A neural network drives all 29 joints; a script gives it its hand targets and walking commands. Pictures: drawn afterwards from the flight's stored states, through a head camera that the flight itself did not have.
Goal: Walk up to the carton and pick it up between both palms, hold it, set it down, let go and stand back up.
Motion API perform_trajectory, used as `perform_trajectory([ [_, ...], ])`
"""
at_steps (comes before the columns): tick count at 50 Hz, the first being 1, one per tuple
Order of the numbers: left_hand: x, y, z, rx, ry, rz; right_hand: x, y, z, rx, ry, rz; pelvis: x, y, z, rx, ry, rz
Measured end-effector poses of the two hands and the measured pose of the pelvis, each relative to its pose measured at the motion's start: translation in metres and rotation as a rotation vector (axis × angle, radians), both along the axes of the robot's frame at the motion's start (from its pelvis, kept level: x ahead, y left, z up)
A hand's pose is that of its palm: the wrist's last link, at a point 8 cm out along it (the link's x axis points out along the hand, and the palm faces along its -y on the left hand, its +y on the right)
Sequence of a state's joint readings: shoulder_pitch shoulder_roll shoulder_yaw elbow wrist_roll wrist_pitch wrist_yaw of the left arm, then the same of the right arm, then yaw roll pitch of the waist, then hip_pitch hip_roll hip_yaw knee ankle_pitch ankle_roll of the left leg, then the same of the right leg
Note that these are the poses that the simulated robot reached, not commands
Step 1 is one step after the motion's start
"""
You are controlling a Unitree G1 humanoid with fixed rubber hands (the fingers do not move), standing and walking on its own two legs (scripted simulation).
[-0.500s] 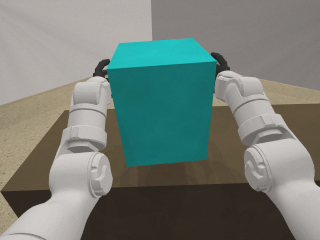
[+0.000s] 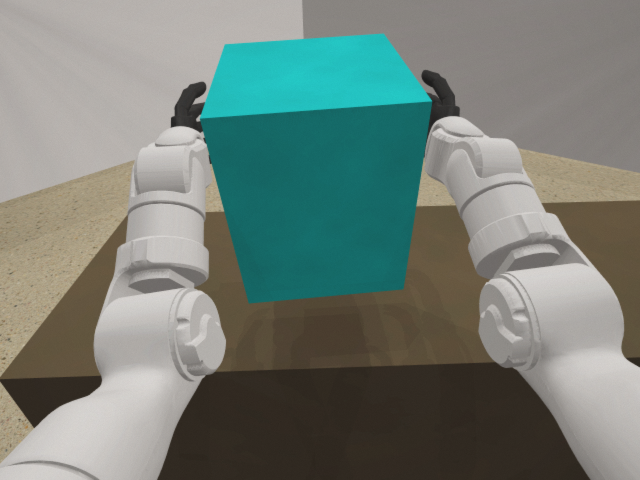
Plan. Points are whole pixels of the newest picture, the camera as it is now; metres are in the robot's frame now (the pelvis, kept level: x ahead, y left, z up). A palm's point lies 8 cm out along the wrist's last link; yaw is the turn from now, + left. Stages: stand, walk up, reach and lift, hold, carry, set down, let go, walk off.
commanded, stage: set down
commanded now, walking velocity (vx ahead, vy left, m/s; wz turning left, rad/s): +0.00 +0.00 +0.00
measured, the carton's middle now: (315, 169) +0.40 +0.02 +0.28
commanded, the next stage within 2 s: none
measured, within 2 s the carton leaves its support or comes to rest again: neither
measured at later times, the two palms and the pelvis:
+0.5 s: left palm (192, 185) +0.41 +0.19 +0.25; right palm (409, 160) +0.43 -0.10 +0.27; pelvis +0.01 +0.00 +0.00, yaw +2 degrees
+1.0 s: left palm (199, 192) +0.42 +0.18 +0.24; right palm (408, 173) +0.44 -0.11 +0.25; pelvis +0.02 -0.01 +0.00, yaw +2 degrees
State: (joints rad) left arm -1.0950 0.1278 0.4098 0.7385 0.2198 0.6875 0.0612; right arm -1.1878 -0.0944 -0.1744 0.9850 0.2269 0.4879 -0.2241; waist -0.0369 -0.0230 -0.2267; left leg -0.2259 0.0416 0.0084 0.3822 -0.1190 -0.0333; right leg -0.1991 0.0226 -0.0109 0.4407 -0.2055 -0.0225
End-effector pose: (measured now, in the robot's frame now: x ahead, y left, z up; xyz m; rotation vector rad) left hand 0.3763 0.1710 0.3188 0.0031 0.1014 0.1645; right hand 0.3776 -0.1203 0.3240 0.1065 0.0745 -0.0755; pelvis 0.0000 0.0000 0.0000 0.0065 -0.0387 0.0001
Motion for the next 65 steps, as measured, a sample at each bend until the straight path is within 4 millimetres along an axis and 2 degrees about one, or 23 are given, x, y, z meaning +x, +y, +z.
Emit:
perform_trajectory([
  [4,0.006,0.008,-0.005,0.008,0.003,0.012,0.010,0.008,-0.011,0.001,0.002,0.012,0.001,-0.001,0.000,-0.002,-0.013,0.007],
  [12,0.026,0.014,-0.045,0.012,0.049,0.020,0.033,0.014,-0.041,-0.028,0.041,0.023,0.004,-0.003,0.001,-0.005,-0.019,0.020],
  [19,0.033,0.017,-0.067,0.016,0.052,0.037,0.046,0.018,-0.051,-0.105,0.036,0.042,0.011,-0.004,0.001,-0.005,-0.009,0.027],
  [32,0.036,0.017,-0.068,0.016,0.044,0.045,0.051,0.019,-0.053,-0.087,0.027,0.050,0.015,-0.005,0.001,-0.005,-0.006,0.029],
  [39,0.037,0.018,-0.072,0.020,0.055,0.051,0.053,0.019,-0.063,-0.029,0.042,0.052,0.014,-0.005,0.001,-0.005,-0.006,0.029],
  [65,0.055,0.006,-0.102,0.034,0.082,0.062,0.072,0.008,-0.097,-0.024,0.068,0.059,0.023,-0.006,0.001,-0.003,0.006,0.030],
])
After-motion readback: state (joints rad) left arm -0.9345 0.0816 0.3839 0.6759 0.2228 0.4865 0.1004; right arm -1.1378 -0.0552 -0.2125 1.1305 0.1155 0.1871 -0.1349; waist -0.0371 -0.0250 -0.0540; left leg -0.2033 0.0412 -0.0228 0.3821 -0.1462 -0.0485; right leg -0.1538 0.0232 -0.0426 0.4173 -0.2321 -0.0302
